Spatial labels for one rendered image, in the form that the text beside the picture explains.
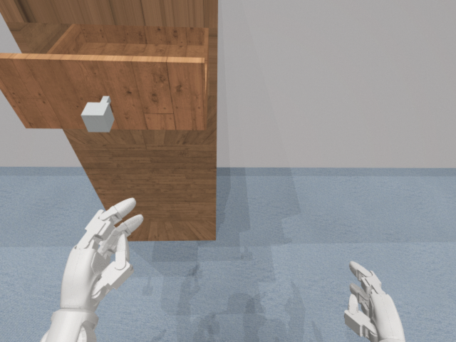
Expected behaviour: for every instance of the drawer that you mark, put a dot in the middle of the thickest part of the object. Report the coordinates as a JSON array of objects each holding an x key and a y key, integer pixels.
[{"x": 156, "y": 77}]

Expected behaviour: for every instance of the cabinet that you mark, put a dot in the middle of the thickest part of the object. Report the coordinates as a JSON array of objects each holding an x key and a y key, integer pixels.
[{"x": 171, "y": 174}]

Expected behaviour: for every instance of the handle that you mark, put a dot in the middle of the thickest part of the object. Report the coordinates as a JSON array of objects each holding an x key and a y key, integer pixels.
[{"x": 98, "y": 117}]

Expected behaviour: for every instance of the right robot hand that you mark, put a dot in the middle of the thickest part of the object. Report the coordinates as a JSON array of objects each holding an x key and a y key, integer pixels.
[{"x": 379, "y": 319}]

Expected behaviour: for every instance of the left robot hand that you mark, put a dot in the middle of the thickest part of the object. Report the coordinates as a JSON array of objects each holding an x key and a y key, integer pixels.
[{"x": 80, "y": 287}]

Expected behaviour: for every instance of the left robot forearm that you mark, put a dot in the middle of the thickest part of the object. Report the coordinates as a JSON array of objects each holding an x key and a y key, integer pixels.
[{"x": 72, "y": 325}]

